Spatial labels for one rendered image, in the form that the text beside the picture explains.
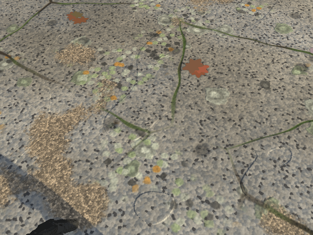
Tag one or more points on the robot left hand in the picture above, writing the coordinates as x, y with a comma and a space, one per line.
55, 227

